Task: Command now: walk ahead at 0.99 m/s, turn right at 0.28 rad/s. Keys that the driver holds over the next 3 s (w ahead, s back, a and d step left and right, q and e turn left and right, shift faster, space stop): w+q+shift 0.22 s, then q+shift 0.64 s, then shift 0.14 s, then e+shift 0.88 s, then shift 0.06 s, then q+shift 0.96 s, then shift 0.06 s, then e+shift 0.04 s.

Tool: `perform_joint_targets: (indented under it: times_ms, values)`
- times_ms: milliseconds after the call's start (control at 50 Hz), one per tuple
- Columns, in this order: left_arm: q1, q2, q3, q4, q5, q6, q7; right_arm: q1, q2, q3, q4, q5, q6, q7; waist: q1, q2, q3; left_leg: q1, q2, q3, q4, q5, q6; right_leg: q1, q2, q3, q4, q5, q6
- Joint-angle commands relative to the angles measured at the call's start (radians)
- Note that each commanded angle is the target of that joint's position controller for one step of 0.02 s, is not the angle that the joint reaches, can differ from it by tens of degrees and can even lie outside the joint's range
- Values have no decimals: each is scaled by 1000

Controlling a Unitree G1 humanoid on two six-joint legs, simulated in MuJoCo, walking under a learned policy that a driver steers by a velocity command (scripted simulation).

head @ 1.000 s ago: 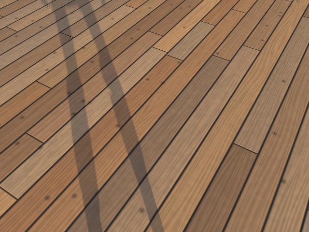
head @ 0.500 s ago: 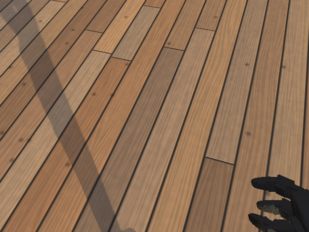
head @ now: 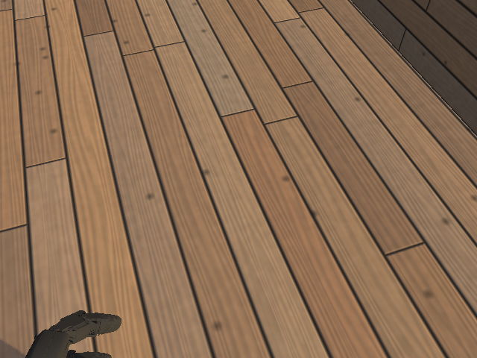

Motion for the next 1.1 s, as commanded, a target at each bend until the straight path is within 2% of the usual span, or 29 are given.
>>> perform_joint_targets:
  times_ms: [20, 60, 100, 120, 180, 280, 340, 360, 380, 400, 420, 440, 460, 480, 500, 560, 620, 700, 820, 840, 880, 900, 920, 940, 960, 1000, 1040, 1080, 1100]
  values:
    - [427, 275, 108, 48, -4, 19, 51, -127, -194, -30, -194, 32, -33, -3, 221, 4, -424, -871, -34, -268, 755, 21, 64, 1023, -412, 815, -335, -135, -180]
    - [343, 184, 88, 92, 5, -12, 65, -164, -160, -21, -172, 39, -30, 6, 121, 117, -95, -856, 31, -278, 593, 126, 68, 638, -380, 602, -461, -153, -113]
    - [302, 100, 60, 108, -1, -56, 65, -104, -114, -15, -113, 14, 16, 24, 39, 126, 0, -701, 78, -322, 475, 155, 63, 384, -308, 401, -514, -24, -39]
    - [291, 93, 56, 118, -11, -69, 63, -77, -91, -13, -103, 10, 36, 38, 7, 66, -6, -683, 84, -323, 430, 157, 52, 345, -298, 346, -554, -64, -22]
    - [325, 55, 48, 153, -21, -106, 43, -236, -76, -17, -131, 23, 52, 53, 36, 43, 85, -771, 82, -286, 265, 309, 60, 325, -213, 123, -621, 177, 63]
    - [346, 52, 31, 176, -44, -128, 60, -407, -23, 6, -180, 15, 13, 81, 63, 39, 93, -674, -19, -66, -173, 645, 96, 413, -160, -108, -577, 768, 135]
    - [338, 137, 49, 162, -53, -116, 104, -235, -70, -11, -120, -4, 11, 92, -7, -40, -58, -442, -155, -4, -277, 654, 121, 543, -197, -124, -301, 1115, 185]
    - [295, 239, 73, 118, -67, -82, 129, -186, -159, -58, -156, 68, 4, 89, -61, -122, -154, -314, -165, -73, -233, 589, 112, 556, -223, -67, -154, 1226, 227]
    - [196, 242, 79, 85, -51, -59, 134, 5, -242, -93, -111, 82, 15, 78, -180, -102, -226, -145, -150, -131, -243, 599, 137, 502, -218, -52, 77, 1160, 246]
    - [139, 185, 68, 72, -61, -51, 116, 128, -250, -100, -70, 77, 29, 55, -235, 56, -199, -4, -85, -216, -390, 746, 178, 368, -94, -69, 473, 526, 275]
    - [206, -5, 21, 18, -13, -69, 79, 57, -261, -85, -85, 29, 25, 36, -76, 421, -165, 169, -4, -433, -255, 1262, 249, -1, 76, 38, 866, -475, 295]
    - [419, -1, 5, 0, -48, -90, 64, -33, -297, -84, -164, -40, -5, 40, 21, 319, -454, 322, 235, -879, -366, 1135, 479, -140, 81, 290, 1054, -480, 295]
    - [352, 117, 21, -13, -50, -102, 61, -138, -288, -104, -251, -11, -4, 47, -12, 90, -454, 213, 219, -925, -485, 854, 470, -93, 31, 331, 949, -384, 239]
    - [276, 126, 31, -47, -57, -100, 64, -228, -251, -97, -276, 31, -5, 46, 50, -43, -262, 28, 171, -888, -560, 592, 447, -147, -1, 306, 839, -344, 219]
    - [250, 134, 38, -41, -41, -87, 74, -289, -210, -84, -292, 58, -5, 45, 91, -142, -178, -128, 136, -851, -605, 506, 406, -112, -44, 295, 757, -302, 221]
    - [225, 126, 45, -65, -22, -46, 92, -317, -198, -86, -305, 51, 5, 28, 116, -61, -83, -377, 17, -677, -604, 770, 344, -5, -76, 287, 519, -254, 273]
    - [136, 60, 28, -103, -22, -35, 106, -277, -226, -102, -288, 60, 39, -13, 84, 9, -158, -367, -74, -588, -516, 958, 266, 10, -24, 248, 264, -125, 309]
    - [28, 69, 33, -127, -44, -28, 105, -279, -233, -114, -308, 79, 100, -59, 40, 112, -237, -304, -118, -623, -452, 764, 128, 30, 24, 272, 43, 61, 307]
    - [2, 115, 65, -109, -39, -67, 85, -334, -186, -108, -371, 52, 112, -56, 39, 203, -177, -256, -94, -805, -349, 535, 117, 119, 0, 342, -232, 102, 255]
    - [49, 111, 70, -90, -41, -72, 83, -360, -174, -103, -385, 52, 112, -49, 64, 181, -185, -290, -122, -791, -283, 431, 104, 225, -28, 332, -332, 191, 231]
    - [91, 130, 71, -105, -23, -51, 93, -248, -72, -66, -374, 33, 114, -36, 13, -103, -260, -585, -294, -556, 92, -292, 32, 607, -340, 580, -306, 623, 61]
    - [153, 155, 79, -83, -3, -40, 92, -162, -171, -85, -397, 48, 104, -17, -30, -309, -325, -687, -255, -480, 266, -321, -18, 623, -532, 866, -351, 574, -110]
    - [111, 111, 78, -111, -19, -33, 96, -182, -260, -107, -350, 45, 105, -14, 6, -191, -268, -703, -183, -442, 371, -227, -65, 561, -473, 824, -344, 449, -117]
    - [100, 63, 64, -118, -24, -21, 100, -244, -284, -115, -331, 45, 117, -16, 39, -81, -214, -708, -167, -420, 419, -139, -82, 497, -383, 658, -323, 359, -63]
    - [99, 63, 57, -124, -28, -6, 102, -267, -251, -105, -323, 45, 129, -23, 42, -17, -195, -689, -162, -396, 446, -95, -88, 439, -324, 581, -329, 293, -21]
    - [95, 103, 63, -108, -25, 11, 105, -297, -182, -77, -341, 44, 128, -23, 44, -16, -126, -658, -150, -342, 383, -43, -83, 323, -266, 482, -371, 285, -11]
    - [123, 96, 61, -82, -25, 21, 99, -303, -111, -50, -340, 34, 116, -23, 47, -68, -159, -578, -153, -297, 222, -60, -80, 322, -214, 431, -385, 299, -3]
    - [116, 75, 57, -74, -41, 28, 88, -296, -69, -33, -322, 17, 108, -19, 42, -122, -176, -475, -115, -264, 4, -88, -79, 317, -179, 429, -397, 199, 8]
    - [136, 104, 70, -72, -50, 32, 82, -318, -75, -34, -321, 17, 104, -17, 63, -150, -157, -461, -117, -256, -82, -80, -73, 323, -182, 462, -406, 142, 0]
